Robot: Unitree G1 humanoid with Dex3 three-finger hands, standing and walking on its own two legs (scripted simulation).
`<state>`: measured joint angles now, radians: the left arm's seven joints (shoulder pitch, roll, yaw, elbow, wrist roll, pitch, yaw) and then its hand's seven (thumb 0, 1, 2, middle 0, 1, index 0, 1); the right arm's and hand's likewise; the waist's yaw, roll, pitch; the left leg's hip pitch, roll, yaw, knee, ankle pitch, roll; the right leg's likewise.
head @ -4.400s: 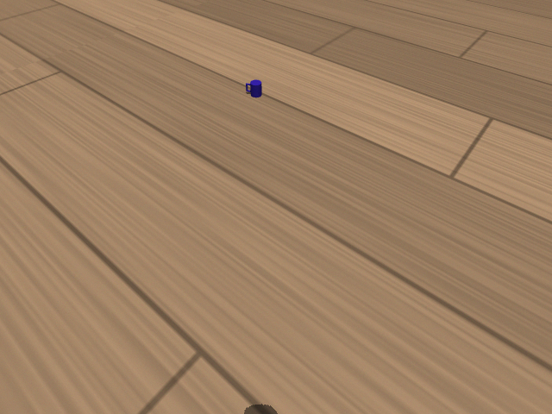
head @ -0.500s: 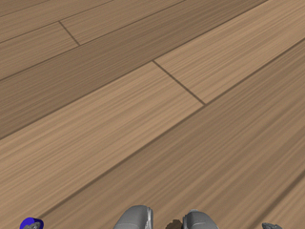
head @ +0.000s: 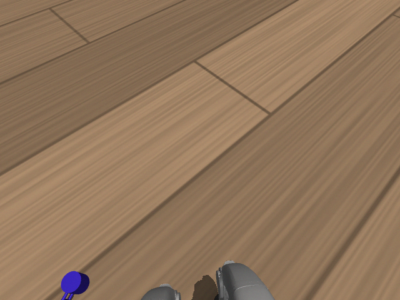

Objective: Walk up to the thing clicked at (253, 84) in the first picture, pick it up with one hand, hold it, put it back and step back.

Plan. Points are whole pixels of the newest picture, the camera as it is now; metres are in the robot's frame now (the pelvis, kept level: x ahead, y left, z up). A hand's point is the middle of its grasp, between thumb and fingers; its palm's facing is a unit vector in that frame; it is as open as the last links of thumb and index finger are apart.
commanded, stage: walk up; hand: left
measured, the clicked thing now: (73, 287) +0.24 +0.51 -0.70
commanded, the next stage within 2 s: none
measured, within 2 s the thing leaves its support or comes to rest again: neither
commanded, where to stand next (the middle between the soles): -0.18 +0.37 m, yaw -12 degrees
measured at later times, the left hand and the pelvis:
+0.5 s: hand out of the picture +0.01 +0.57 -0.13, palm faces -0.05 -0.77 -0.63, open 7.3 cm; pelvis -0.12 +0.23 -0.04, yaw -5 degrees
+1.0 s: hand out of the picture -0.13 +0.68 -0.11, palm faces -0.13 -0.82 -0.55, open 7.3 cm; pelvis -0.24 +0.40 +0.00, yaw -8 degrees
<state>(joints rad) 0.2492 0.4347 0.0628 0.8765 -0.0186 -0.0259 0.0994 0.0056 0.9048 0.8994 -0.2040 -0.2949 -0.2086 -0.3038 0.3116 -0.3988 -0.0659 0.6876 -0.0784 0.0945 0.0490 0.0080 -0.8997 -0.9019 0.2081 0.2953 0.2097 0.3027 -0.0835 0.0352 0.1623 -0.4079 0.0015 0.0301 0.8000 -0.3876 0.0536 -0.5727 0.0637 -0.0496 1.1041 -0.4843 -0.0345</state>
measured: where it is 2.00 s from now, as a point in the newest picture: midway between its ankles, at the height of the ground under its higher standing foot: outside the picture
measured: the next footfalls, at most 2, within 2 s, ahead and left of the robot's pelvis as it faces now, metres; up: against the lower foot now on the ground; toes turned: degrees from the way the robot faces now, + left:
right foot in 0.08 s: +0.06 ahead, -0.05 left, +0.00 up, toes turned -5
left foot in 0.44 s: -0.07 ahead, +0.38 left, +0.00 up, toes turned -5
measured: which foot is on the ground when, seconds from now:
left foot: down 0.00-0.08, up 0.10-0.42, down 0.44-0.82, up 0.84-1.00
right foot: up 0.00-0.06, down 0.08-0.46, up 0.48-0.78, down 0.80-1.00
